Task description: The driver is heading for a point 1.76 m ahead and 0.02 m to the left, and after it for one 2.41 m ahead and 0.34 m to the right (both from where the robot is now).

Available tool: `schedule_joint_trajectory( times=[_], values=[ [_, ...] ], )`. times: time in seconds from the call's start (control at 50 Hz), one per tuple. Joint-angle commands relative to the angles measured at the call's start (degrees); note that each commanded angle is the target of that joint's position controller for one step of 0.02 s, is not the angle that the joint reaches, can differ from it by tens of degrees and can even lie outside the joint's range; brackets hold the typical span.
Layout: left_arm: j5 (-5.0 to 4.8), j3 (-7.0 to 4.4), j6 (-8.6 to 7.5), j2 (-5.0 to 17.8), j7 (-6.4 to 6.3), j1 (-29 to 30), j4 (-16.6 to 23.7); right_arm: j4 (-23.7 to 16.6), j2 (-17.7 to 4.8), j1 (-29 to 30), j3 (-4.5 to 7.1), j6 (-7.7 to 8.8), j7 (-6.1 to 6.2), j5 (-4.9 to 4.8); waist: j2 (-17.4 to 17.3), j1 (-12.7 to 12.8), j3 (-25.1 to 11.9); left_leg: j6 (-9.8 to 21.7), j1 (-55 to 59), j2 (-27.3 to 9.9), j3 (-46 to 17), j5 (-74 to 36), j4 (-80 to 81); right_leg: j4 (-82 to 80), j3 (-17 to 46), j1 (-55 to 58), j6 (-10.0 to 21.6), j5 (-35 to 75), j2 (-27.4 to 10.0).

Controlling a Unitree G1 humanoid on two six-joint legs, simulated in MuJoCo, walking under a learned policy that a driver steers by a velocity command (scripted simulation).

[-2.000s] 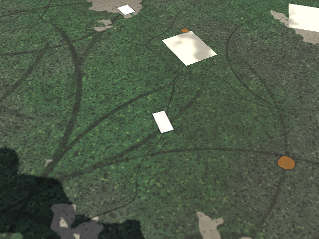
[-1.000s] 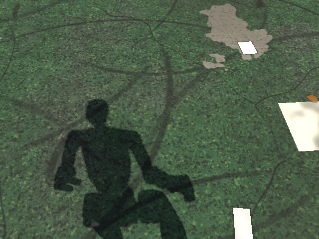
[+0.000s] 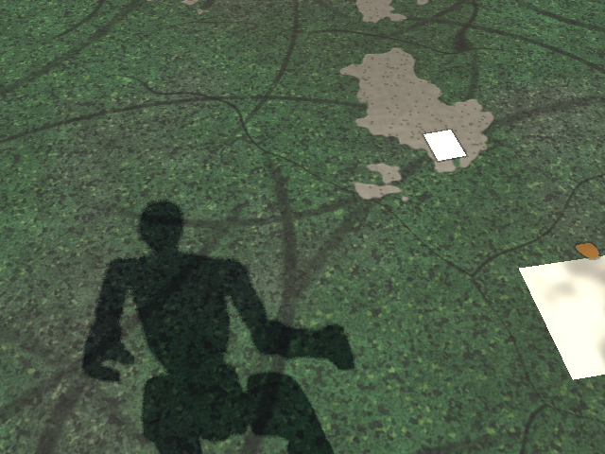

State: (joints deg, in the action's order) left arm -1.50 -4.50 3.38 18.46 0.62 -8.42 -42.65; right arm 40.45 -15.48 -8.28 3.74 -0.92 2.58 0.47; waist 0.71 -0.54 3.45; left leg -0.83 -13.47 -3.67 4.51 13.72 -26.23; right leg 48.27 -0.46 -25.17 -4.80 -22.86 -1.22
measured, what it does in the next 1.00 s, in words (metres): steps on the spot: right foot, then left foot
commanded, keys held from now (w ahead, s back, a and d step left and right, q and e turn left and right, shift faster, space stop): e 0.20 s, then no key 0.26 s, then q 0.54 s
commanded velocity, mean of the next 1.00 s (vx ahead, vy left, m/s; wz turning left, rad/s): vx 0.01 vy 0.00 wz -0.04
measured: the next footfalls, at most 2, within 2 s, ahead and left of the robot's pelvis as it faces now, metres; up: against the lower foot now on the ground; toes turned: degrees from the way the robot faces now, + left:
right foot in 0.08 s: +0.05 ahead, -0.13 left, +0.00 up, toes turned -5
left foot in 0.52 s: +0.09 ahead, +0.10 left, +0.00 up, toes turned -13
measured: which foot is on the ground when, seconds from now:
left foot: down 0.00-0.08, up 0.10-0.50, down 0.52-0.80, up 0.82-1.00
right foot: up 0.00-0.06, down 0.08-1.00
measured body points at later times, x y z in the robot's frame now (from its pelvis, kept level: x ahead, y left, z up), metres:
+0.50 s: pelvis +0.01 -0.03 +0.00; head +0.03 -0.04 +0.45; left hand +0.22 +0.20 -0.10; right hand +0.09 -0.33 -0.11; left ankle +0.05 +0.12 -0.73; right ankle +0.01 -0.12 -0.74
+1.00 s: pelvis +0.01 +0.00 +0.00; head +0.05 +0.01 +0.45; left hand +0.12 +0.29 -0.12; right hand +0.18 -0.28 -0.10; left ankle +0.01 +0.12 -0.69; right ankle +0.01 -0.12 -0.74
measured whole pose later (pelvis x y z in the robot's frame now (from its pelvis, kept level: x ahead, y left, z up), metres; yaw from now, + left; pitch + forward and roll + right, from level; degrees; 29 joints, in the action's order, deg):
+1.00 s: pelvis +0.01 +0.00 +0.00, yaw +2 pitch +1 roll -1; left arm 0.4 -4.2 1.0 16.9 -2.5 -10.0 -44.0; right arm 39.2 -18.3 -8.3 4.3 -2.9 0.0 -1.3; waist -0.4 1.5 3.9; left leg -3.2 -26.1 -2.0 0.0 25.7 -53.5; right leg 26.2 -6.6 -12.6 0.4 -14.3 -2.1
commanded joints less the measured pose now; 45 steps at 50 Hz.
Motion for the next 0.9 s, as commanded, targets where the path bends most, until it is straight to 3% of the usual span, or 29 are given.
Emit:
schedule_joint_trajectory(
  times=[0.02, 0.06, 0.08, 0.1, 0.12, 0.14, 0.16, 0.18, 0.2, 0.26, 0.34, 0.44, 0.46, 0.48, 0.5, 0.52, 0.54, 0.56, 0.58, 0.6, 0.66, 0.76, 0.8, 0.82, 0.84, 0.86, 0.88, 0.9],
  values=[
    [0.1, -0.99, -0.3, 4.4, 0.98, 1.0, 5.4, -2.5, -11.7, 0.3, 3.42, 0.49, -0.11, -0.86, -11.3, -0.8, -8.2, 12.0, 8.4, -14.1, -7.8, -27.2, 3.3, -8.1, -3.0, 2.8, 1.6, 2.6, 0.4],
    [0.35, -1.55, -0.06, 4.6, 1.21, -2.6, 4.5, -1.9, -11.4, 1.4, 3.41, 0.72, -0.3, -2.02, -10.1, 1.6, -8.0, 8.7, 5.2, -13.0, -5.2, -22.3, -1.3, -18.9, -4.8, 10.1, 4.5, 11.0, 2.1],
    [0.64, -2.27, -0.05, 6.2, 0.63, -4.5, 4.1, -0.3, -9.7, -1.8, 3.06, 1.02, -0.62, -1.82, -6.1, 1.9, -8.4, 4.8, 0.7, -10.6, -2.0, -14.8, -6.9, -24.3, -1.9, 16.7, 6.6, 18.9, 2.1],
    [0.74, -4.1, -0.21, 13.4, -0.5, -6.3, 4.8, -1.2, -6.5, -3.3, 2.14, 1.23, -1.04, 0.76, 10.1, 0.6, -9.1, -1.4, -13.0, -4.2, 3.9, 6.1, -23.0, -26.1, 16.1, 26.8, 11.9, 41.1, -10.9],
    [2.67, -4.1, -1.18, 15.8, -0.22, -6.4, 6.1, -4.7, -5.5, 2.9, 1.53, 1.35, -0.5, 1.36, 16.7, 3.4, -10.3, -4.0, -24.2, 3.8, -2.0, 26.9, -35.8, -27.4, 31.3, 25.9, 24.8, 49.3, -21.7],
    [3.31, -3.38, -2.44, 13.2, 0.16, -6.6, 6.2, -4.6, -8.1, 5.2, 2.28, 1.28, -0.18, 0.38, 8.8, 5.3, -11.8, -3.4, -24.8, 2.5, -7.9, 25.9, -42.4, -28.8, 29.1, 24.8, 26.1, 43.3, -20.3],
    [2.78, -2.82, -3.29, 11.4, -0.07, -4.0, 6.1, -4.2, -8.5, 5.0, 2.58, 1.04, 0.04, -0.55, 6.9, 3.4, -9.4, -2.5, -25.1, 1.6, -8.9, 20.9, -42.9, -28.7, 24.2, 22.8, 22.9, 38.2, -16.8],
    [1.61, -2.53, -3.47, 9.9, -0.52, -1.2, 6.2, -2.9, -8.5, 3.6, 2.84, 0.78, 0.58, -0.36, 4.4, 2.0, -8.0, -2.5, -25.2, 0.9, -9.3, 16.3, -40.8, -28.5, 21.1, 21.4, 19.7, 33.1, -13.7],
    [0.67, -1.98, -3.27, 8.5, -1.01, 0.8, 6.6, -2.5, -9.2, 3.0, 3.17, 0.51, 1.02, 0.09, 4.8, 1.1, -7.3, -2.8, -24.5, 0.7, -9.6, 13.0, -39.1, -28.8, 19.9, 20.1, 18.2, 31.4, -12.4],
    [1.33, -1.04, -2.82, 6.7, -1.93, 1.1, 6.8, -1.2, -7.8, -0.4, 2.96, 0.62, 0.54, -0.39, 6.1, 0.1, -9.4, -4.0, -19.6, 2.3, -8.3, 7.4, -37.6, -28.9, 16.6, 18.4, 18.0, 33.2, -10.1],
    [1.63, -0.74, -2.63, 6.7, -2.37, 0.4, 6.0, -1.4, -5.8, 1.2, 1.91, 0.58, 0.11, -0.44, 6.6, 1.4, -8.7, -4.6, -15.9, 1.6, -8.1, 5.5, -25.9, -29.1, 16.5, 18.1, 17.9, 27.1, -9.5],
    [2.08, -0.29, -2.32, 6.9, -1.53, 1.1, 4.7, -1.1, -6.6, 1.3, 1.67, 1.02, -0.63, -0.87, 7.5, 2.7, -5.8, -3.8, -7.8, 1.8, -7.1, 7.3, -15.0, -29.4, 19.4, 13.4, 18.5, 19.3, -9.6],
    [1.96, -0.05, -2.26, 6.6, -1.39, 1.3, 4.4, -1.0, -6.5, 1.0, 1.6, 1.23, -0.78, -0.93, 7.3, 2.5, -5.5, -3.5, -6.3, 2.0, -7.0, 7.1, -12.2, -28.8, 20.0, 13.2, 18.3, 19.3, -9.5],
    [1.89, 0.7, -2.28, 4.9, -1.36, 2.3, 4.0, -0.1, -5.6, -0.7, 1.32, 1.48, -1.07, -0.85, 6.5, 1.2, -6.0, -2.9, -3.1, 1.6, -6.7, 4.3, -7.0, -27.9, 19.2, 12.9, 17.4, 19.2, -9.1],
    [1.77, 1.55, -2.41, 2.8, -1.3, 2.8, 3.3, 1.0, -4.2, -2.7, 0.81, 1.84, -1.52, -0.56, 5.4, -0.4, -6.4, -2.2, 2.5, 1.8, -6.0, -3.0, 1.5, -27.0, 17.6, 11.5, 15.7, 18.6, -8.0],
    [2.11, 2.02, -2.91, 1.6, -1.16, 0.1, 2.0, 1.3, -4.7, -2.7, 0.57, 2.06, -1.77, 0.14, 3.4, 0.0, -6.6, -1.3, 6.9, 0.7, -7.9, -10.7, 5.8, -26.6, 16.1, 10.1, 12.8, 16.7, -6.2],
    [3.3, 2.11, -3.55, 1.5, -1.06, -1.8, 1.4, 0.6, -8.1, -2.3, 0.94, 2.12, -1.58, 0.64, -1.5, 1.9, -7.3, 0.6, 9.6, -4.6, -13.8, -22.2, 5.1, -23.1, 12.7, 8.8, 9.5, 12.4, -3.0],
    [3.54, 1.65, -3.99, 1.7, -0.86, -4.9, 1.0, 0.7, -10.8, 1.0, 1.37, 2.04, -1.69, 0.33, -8.4, 6.4, -6.9, 4.1, 4.5, -5.4, -15.0, -19.5, 2.2, -24.3, 7.9, 11.3, 7.1, 7.6, 1.6],
    [3.72, 1.17, -3.9, 4.4, -1.27, -1.1, 0.9, -0.4, -9.5, 2.3, 1.48, 2.06, -2.08, -0.3, -8.1, 3.3, -5.6, 5.6, -0.3, -4.4, -15.9, -11.4, 4.0, -22.6, 6.3, 14.3, 5.4, 8.3, 2.3],
    [3.17, 0.56, -3.66, 5.6, -1.69, 1.2, 1.3, -0.3, -9.2, 2.1, 1.3, 2.2, -2.25, -0.22, -8.3, 2.4, -4.7, 5.5, -2.3, -4.1, -16.8, -8.2, 5.0, -21.0, 5.3, 15.0, 5.3, 8.7, 2.5],
    [2.58, 0.05, -2.46, 4.7, -2.82, 1.1, 1.5, -0.6, -10.4, 1.5, 1.56, 2.67, -2.02, -0.83, -10.2, 2.2, -3.9, 6.1, -3.4, -4.5, -20.2, -10.1, 4.8, -18.4, 3.6, 14.0, 6.0, 10.0, 2.5],
    [2.07, -1.02, -2.76, 3.5, -2.64, -1.1, 1.4, -2.6, -10.2, 1.0, 1.91, 1.21, -0.81, -1.39, -5.7, 1.7, -5.4, 6.6, -6.0, -2.3, -22.0, -9.6, -0.1, -19.0, 3.1, 14.9, 7.2, 10.3, 1.2],
    [2.15, -1.86, -2.68, 5.4, -2.61, -3.2, 1.0, -4.0, -8.8, 1.6, 1.61, 0.73, -0.74, -1.57, 1.7, 1.8, -5.5, 3.5, -11.5, 2.3, -16.7, -4.8, -7.8, -24.5, 8.6, 18.1, 10.6, 12.0, -4.4],
    [2.39, -2.24, -2.69, 6.9, -2.61, -4.2, 0.9, -4.4, -7.7, 0.7, 1.33, 0.42, -0.86, -1.53, 7.3, 1.8, -5.6, 1.4, -15.1, 5.4, -11.9, 0.8, -14.6, -28.5, 15.5, 20.0, 14.8, 16.5, -11.6],
    [2.77, -2.11, -2.99, 7.1, -2.83, -2.8, 1.7, -4.6, -7.9, 0.0, 1.54, 0.21, -1.1, -1.32, 12.2, 1.7, -6.2, 0.0, -17.8, 5.4, -8.4, 16.8, -25.5, -30.6, 21.7, 20.2, 20.2, 24.2, -19.7],
    [3.09, -1.56, -3.49, 6.2, -3.1, -2.6, 2.6, -4.8, -10.0, 0.4, 2.45, -0.03, -1.35, -1.3, 9.0, 2.2, -6.0, -1.0, -20.3, 3.5, -9.4, 22.5, -37.1, -31.1, 23.5, 19.6, 23.7, 31.0, -23.4],
    [2.82, -1.3, -3.86, 5.9, -3.35, -0.6, 3.3, -4.4, -10.2, -0.3, 2.91, -0.5, -1.56, -1.68, 4.5, 0.8, -5.6, -1.5, -20.7, 2.1, -10.4, 21.2, -41.4, -30.5, 20.1, 18.7, 23.0, 32.5, -22.5],
    [2.15, -1.45, -4.03, 6.4, -3.39, 1.8, 3.5, -4.2, -8.6, -0.9, 2.48, -1.03, -1.67, -1.86, 3.2, -0.2, -4.3, -1.8, -21.0, 0.6, -10.1, 18.0, -38.7, -30.5, 15.1, 18.2, 20.4, 30.5, -19.7]
  ],
)
Keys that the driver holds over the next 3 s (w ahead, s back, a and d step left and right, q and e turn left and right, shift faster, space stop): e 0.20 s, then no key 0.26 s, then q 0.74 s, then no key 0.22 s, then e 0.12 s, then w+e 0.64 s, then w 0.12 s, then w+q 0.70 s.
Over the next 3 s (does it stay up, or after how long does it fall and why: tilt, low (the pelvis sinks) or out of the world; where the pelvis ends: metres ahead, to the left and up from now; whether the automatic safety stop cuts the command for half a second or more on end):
stays up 0.70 -0.06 0.00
